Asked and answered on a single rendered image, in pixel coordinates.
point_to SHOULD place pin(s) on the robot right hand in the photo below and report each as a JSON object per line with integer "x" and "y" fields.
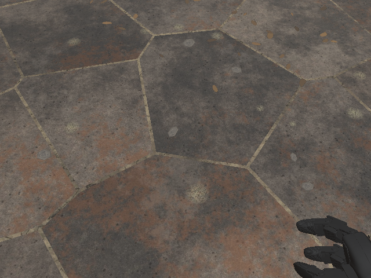
{"x": 352, "y": 260}

